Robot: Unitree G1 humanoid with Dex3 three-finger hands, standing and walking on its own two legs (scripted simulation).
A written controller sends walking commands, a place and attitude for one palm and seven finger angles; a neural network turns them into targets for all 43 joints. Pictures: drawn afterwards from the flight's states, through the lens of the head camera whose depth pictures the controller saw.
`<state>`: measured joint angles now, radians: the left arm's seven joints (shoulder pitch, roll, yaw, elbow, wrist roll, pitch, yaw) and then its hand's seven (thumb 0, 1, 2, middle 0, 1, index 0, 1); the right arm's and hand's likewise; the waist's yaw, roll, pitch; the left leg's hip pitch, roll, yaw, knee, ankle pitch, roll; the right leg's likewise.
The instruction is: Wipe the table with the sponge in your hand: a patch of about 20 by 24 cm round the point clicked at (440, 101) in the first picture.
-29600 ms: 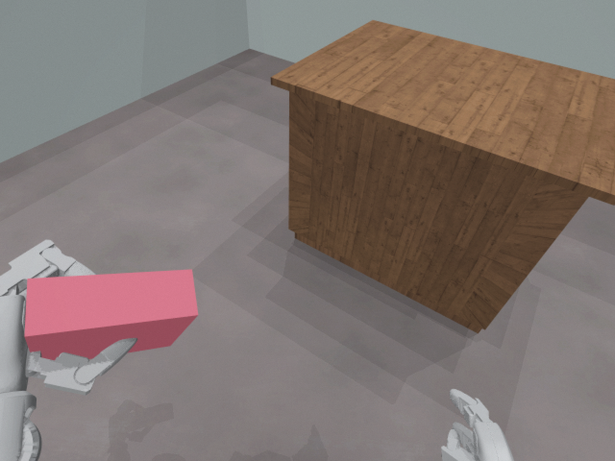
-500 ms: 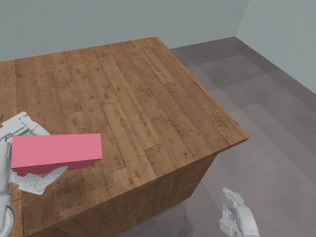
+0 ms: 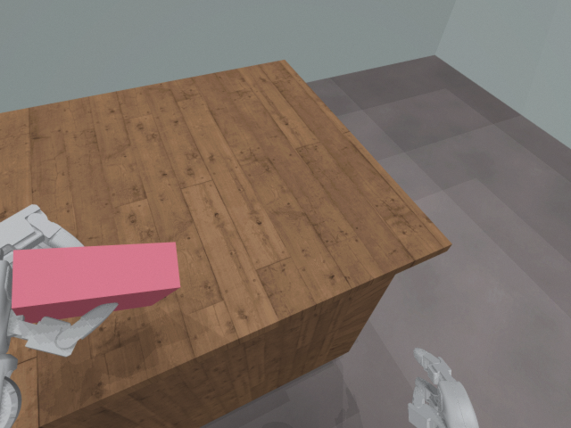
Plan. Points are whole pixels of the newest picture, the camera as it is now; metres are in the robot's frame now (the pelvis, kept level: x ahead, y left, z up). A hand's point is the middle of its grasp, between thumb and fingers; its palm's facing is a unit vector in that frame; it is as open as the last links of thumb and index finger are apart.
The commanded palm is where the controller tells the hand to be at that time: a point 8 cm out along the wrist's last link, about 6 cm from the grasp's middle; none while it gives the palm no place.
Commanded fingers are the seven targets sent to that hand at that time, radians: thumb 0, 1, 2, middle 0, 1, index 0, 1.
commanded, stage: look again from close up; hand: left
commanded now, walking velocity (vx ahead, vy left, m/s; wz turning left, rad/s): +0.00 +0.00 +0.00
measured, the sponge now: (121, 281) +0.24 +0.20 +0.13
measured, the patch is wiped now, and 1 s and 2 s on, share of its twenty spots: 0.00 0.00 0.00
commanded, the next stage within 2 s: shuffle to correct the standing spot in 0.10 s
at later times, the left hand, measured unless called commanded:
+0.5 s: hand (107, 278) +0.23 +0.21 +0.16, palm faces +0.36 -0.86 -0.36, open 9.0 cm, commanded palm +0.17 +0.24 +0.17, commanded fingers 0.00 0.10 1.30 -1.20 -1.60 -1.20 -1.60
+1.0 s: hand (165, 272) +0.24 +0.15 +0.15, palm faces +0.32 -0.87 -0.38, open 9.0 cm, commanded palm +0.18 +0.20 +0.17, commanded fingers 0.00 0.10 1.30 -1.20 -1.60 -1.20 -1.60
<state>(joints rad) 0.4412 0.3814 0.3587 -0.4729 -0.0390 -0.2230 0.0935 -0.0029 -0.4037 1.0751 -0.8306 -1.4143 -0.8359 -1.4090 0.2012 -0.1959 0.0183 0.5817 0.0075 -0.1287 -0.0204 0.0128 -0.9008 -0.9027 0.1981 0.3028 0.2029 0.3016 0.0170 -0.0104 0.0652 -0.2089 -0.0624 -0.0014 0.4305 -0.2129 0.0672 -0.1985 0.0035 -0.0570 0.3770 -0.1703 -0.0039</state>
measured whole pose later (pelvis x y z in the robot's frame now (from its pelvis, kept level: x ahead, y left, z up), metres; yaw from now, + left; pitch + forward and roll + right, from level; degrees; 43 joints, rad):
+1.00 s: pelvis +0.02 -0.09 -0.01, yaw +1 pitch +0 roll +0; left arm 0.47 0.39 0.36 -0.53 -0.10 -0.13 0.09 0.00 -0.40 1.08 -0.83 -1.42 -0.84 -1.41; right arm 0.17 -0.22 -0.01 0.56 0.02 -0.07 -0.03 0.01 -0.90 -0.90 0.20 0.30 0.20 0.30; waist -0.01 -0.01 0.05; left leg -0.24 0.04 -0.05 0.54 -0.30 -0.03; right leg -0.21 0.11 -0.11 0.44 -0.24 -0.12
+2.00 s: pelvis +0.02 -0.08 -0.01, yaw +0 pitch +0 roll -1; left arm 0.49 0.39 0.36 -0.54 -0.10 -0.10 0.10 0.00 -0.41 1.08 -0.83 -1.42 -0.84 -1.41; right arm 0.21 -0.20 0.00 0.58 0.02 -0.05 -0.03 0.01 -0.90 -0.90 0.20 0.30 0.20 0.30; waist -0.01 -0.03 0.03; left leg -0.25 0.05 -0.04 0.55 -0.30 -0.04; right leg -0.22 0.11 -0.11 0.45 -0.25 -0.11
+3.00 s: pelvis +0.02 -0.09 -0.01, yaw +0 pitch +0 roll -1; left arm 0.47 0.41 0.37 -0.52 -0.10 -0.10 0.10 0.00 -0.41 1.08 -0.83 -1.42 -0.84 -1.41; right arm 0.21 -0.21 -0.01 0.56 0.03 -0.04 -0.03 0.01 -0.90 -0.90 0.20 0.30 0.20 0.30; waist -0.02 0.01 0.03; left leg -0.25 0.06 -0.04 0.53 -0.29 -0.05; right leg -0.21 0.12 -0.12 0.42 -0.23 -0.13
